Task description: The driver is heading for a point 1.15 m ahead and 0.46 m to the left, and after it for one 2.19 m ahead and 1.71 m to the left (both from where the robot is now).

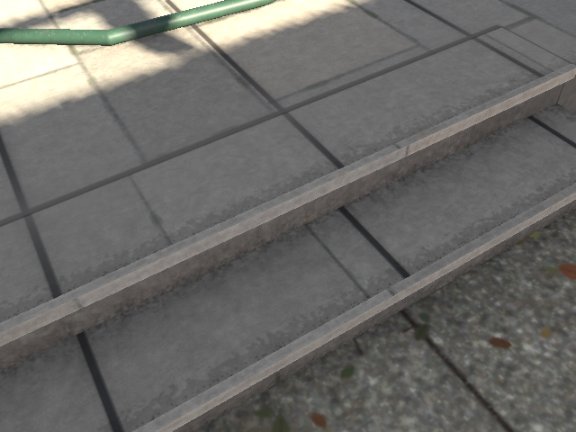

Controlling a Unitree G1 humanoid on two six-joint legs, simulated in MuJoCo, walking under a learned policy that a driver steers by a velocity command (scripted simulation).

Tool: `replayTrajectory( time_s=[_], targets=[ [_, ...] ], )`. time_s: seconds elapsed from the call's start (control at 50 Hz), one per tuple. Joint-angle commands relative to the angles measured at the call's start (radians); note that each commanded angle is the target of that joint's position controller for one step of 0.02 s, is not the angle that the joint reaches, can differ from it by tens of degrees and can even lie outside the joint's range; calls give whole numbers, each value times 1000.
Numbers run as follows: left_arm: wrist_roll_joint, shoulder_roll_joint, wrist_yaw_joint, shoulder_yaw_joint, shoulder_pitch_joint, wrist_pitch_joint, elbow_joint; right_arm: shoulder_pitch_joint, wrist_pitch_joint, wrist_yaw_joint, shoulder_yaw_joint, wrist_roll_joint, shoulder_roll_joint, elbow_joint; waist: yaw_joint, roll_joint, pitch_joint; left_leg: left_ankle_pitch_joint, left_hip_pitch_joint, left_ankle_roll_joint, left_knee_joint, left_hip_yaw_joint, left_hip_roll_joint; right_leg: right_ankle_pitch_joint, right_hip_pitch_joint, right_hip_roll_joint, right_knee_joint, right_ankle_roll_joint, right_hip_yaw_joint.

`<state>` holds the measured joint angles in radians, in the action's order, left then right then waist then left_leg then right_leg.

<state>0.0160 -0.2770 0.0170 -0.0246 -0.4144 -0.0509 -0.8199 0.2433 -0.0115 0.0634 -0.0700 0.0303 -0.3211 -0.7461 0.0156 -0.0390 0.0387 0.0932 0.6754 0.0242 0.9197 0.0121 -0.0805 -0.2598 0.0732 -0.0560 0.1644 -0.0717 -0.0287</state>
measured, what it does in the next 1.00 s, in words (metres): climbs, turning left: left foot, then right foot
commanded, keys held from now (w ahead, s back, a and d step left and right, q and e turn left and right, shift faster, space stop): w+q+shift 0.72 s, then w+shift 0.28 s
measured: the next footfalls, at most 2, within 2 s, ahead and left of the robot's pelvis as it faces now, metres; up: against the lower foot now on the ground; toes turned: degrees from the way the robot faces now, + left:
left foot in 0.22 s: +0.32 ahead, +0.14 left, +0.00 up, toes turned +11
right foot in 0.62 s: +0.56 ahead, -0.03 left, +0.00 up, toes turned +27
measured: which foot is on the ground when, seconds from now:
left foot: up 0.00-0.20, down 0.22-0.58, up 0.60-0.86, down 0.88-1.00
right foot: down 0.00-0.24, up 0.26-0.60, down 0.62-0.86, up 0.88-1.00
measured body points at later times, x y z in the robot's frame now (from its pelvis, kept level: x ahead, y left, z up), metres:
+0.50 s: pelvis +0.37 +0.10 -0.01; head +0.40 +0.11 +0.44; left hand +0.50 +0.38 -0.08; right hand +0.48 -0.17 -0.13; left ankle +0.28 +0.13 -0.75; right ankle +0.55 -0.02 -0.68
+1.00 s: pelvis +0.71 +0.29 +0.08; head +0.73 +0.30 +0.53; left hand +0.64 +0.56 -0.02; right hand +0.98 +0.20 -0.03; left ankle +0.67 +0.33 -0.60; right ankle +0.73 +0.11 -0.34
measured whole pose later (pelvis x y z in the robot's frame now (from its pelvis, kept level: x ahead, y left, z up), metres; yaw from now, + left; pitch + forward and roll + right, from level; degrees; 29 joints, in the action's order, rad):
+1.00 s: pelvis +0.71 +0.29 +0.08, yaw +43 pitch +3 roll +0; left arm 0.05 -0.22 0.02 -0.02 -0.23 -0.09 -0.69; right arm 0.24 0.02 0.01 -0.02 0.03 -0.25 -0.75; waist 0.04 0.00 0.04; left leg 0.50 0.52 -0.12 0.97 -0.01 0.17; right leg -0.26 -0.69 0.01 2.06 -0.08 -0.08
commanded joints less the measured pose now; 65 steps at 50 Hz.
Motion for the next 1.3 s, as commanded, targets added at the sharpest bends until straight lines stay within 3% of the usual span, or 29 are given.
replayTrajectory(
  time_s=[0.02, 0.12, 0.2, 0.24, 0.26, 0.28, 0.34, 0.46, 0.58, 0.6, 0.62, 0.64, 0.68, 0.7, 0.74, 0.78, 0.86, 0.88, 0.9, 0.92, 0.98, 1.02, 1.08, 1.12, 1.18, 1.22, 1.26, 1.28, 1.3],
  targets=[
    [10, -160, -10, -41, 14, -39, 40, -188, 24, 5, -11, -11, -60, 103, 43, 133, -201, -55, 190, -11, -57, -46, 32, -132, -53, 266, -172, -114, -113],
    [17, -154, -21, -34, 17, -62, -4, -272, 37, 26, 14, -1, -29, 141, 46, 98, -232, -62, 90, -107, -213, 51, 39, 171, -4, 284, -195, -77, 60],
    [46, -221, -42, -45, 16, -41, -18, -15, 41, -1, 3, -2, -77, 85, -90, 183, 18, 171, -289, -206, -234, 176, 208, 1360, 101, 296, 362, -29, 188],
    [16, -174, -36, -24, 15, -50, 44, 323, 46, -32, -59, 19, -239, -10, -205, -13, 215, 469, -901, -318, -375, -186, 60, 917, -408, 189, 1019, 18, 195],
    [17, -96, -9, -7, 71, -80, 86, 285, 39, -37, -81, 3, -309, -15, -145, -266, 247, 608, -1036, -455, -590, -776, -154, -84, -771, -49, 1358, 58, 86],
    [32, -142, -6, -6, 185, -95, 119, 244, 44, -31, -74, -13, -272, -9, -163, -102, 194, 529, -1030, -445, -639, -833, -145, -70, -900, 5, 1421, 31, -82],
    [55, -114, -4, 18, 244, -95, 163, 138, 55, -54, -44, -24, -161, -15, -44, 100, -25, 153, -625, -355, -696, -533, -66, 18, -778, 138, 1146, 52, -76],
    [49, -43, 7, 57, 357, -23, 262, 46, 84, -63, -31, -33, -150, 23, 17, 27, -124, -266, -222, -311, -721, -295, 95, 45, -550, 114, 724, 127, 70],
    [32, -103, -50, 29, 168, -70, 270, 32, 78, -65, -36, -7, -157, 15, 113, 91, 144, -1180, -500, -167, -40, -374, 156, 131, -204, 24, 330, 58, 81],
    [10, -124, -65, 8, -73, -77, 188, -94, 90, -63, -36, -26, -158, 48, 231, 71, 235, -882, -355, -143, 201, -318, 177, 352, 118, 87, 93, 46, 32],
    [36, -156, -72, -6, -132, -66, 94, -174, 107, -67, -7, -33, -23, 85, 198, 182, 91, 208, 107, -127, 426, -191, 230, 673, 411, 259, 137, 43, -24],
    [86, -173, -49, -8, -154, -55, 82, -128, 120, -96, 33, -38, 70, 146, 91, 230, 82, 454, 443, -140, 685, -80, 202, 1493, 594, 471, 437, 43, -160],
    [121, -116, -41, -29, -156, -37, 89, -159, 80, -117, 39, -37, 69, 200, 122, 181, 249, 500, 627, -152, 1131, -60, 108, 912, 554, 575, 385, -118, -226],
    [130, -62, -44, -16, -140, -57, 36, -361, 66, -129, 61, -16, 143, 300, 121, 240, 77, 615, 810, -155, 1336, -94, 99, 589, 411, 571, 223, -94, -210],
    [91, 2, -17, 5, 4, -111, -35, -599, 50, -145, 91, 4, 167, 457, 29, 197, -236, 815, 836, -180, 1205, -126, 74, 552, 3, 492, -56, -8, -13],
    [38, 33, -11, 18, 79, -90, -84, -537, 37, -106, 114, 12, 163, 487, -114, 103, -224, 654, 485, -191, 782, 30, 78, 651, -283, 299, -179, 72, 234],
    [-110, -411, -2, -104, 351, -138, 96, 334, -12, -59, 19, 19, -73, 200, -489, 190, 463, 212, -745, -131, 281, 46, 285, 2162, -348, 343, 522, -63, 194],
    [-84, -328, 16, -106, 317, -124, 83, 322, -3, -52, -18, 6, -146, 156, -449, 19, 405, 153, -784, -192, -87, -142, 286, 1313, -439, 222, 1017, -29, 138],
    [-9, -150, 51, -68, 186, -111, 154, 205, 1, -72, -53, -19, -270, 131, -231, -436, 437, -232, -865, -304, -404, -747, -38, 65, -733, -35, 1600, 43, 68],
    [33, -66, 33, -42, 199, -107, 202, 167, 8, -80, -61, -14, -219, 146, -174, -212, 518, -180, -917, -331, -449, -892, -124, 73, -866, -4, 1947, 2, -131],
    [66, 185, 0, 63, 411, -62, 347, 184, 63, -57, -18, 0, -74, -57, -61, 2, -33, 222, -532, -275, -506, -606, -33, -102, -1312, 53, 2199, -49, -58],
    [28, 152, -11, 62, 297, -19, 319, 105, 84, -44, 34, 12, 78, -74, 47, 15, -148, 100, -314, -222, -570, -366, -37, -147, -1306, 58, 2157, -50, -16],
    [-25, 224, -53, 99, 502, 19, 424, 122, 120, -21, 58, -1, 101, -205, 88, -9, -258, 243, -120, -158, -805, -119, -21, -243, -1341, 38, 1936, -93, -17],
    [-43, 109, -43, 75, 442, 37, 402, 126, 119, -55, 69, -40, 90, -196, 106, 59, -197, -264, 1, -181, -990, 23, -14, -147, -955, 17, 1591, -55, 167],
    [-14, 22, -16, 32, 203, 43, 283, 114, 170, -83, -6, -96, -191, -101, 182, 79, 208, -1263, -260, -170, -794, 120, -57, -12, -330, -75, 1240, -54, 277],
    [-44, -75, 0, -19, -8, 57, 196, 56, 167, -100, -48, -70, -273, -53, 284, -96, 328, -1678, -606, -151, -376, 100, -130, -178, -314, -105, 1052, -64, 272],
    [-40, -184, 9, -79, -52, 48, 154, -90, 146, -83, -42, -35, -134, 39, 320, 59, 218, -766, -449, -109, 539, 83, 17, -271, -239, -71, 604, -255, -45],
    [-29, -141, 5, -67, 44, 43, 110, -174, 166, -46, 18, 26, 100, 161, 178, 367, 51, 152, 102, -36, 1089, -22, 259, 88, -197, 15, 437, -353, -531],
    [-20, -107, -11, -55, 127, 36, 146, -4, 173, -36, 50, 46, 166, 271, 10, 263, 169, 227, 302, -62, 1242, -168, 230, 47, -75, 178, 231, -415, -921]
  ],
)
Keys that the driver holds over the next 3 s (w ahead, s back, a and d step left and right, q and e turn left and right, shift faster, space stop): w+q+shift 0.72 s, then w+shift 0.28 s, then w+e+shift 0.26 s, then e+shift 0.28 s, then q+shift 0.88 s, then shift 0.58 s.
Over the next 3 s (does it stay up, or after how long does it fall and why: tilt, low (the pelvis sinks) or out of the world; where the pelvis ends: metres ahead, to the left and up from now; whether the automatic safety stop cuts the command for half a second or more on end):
stays up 1.19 0.67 0.29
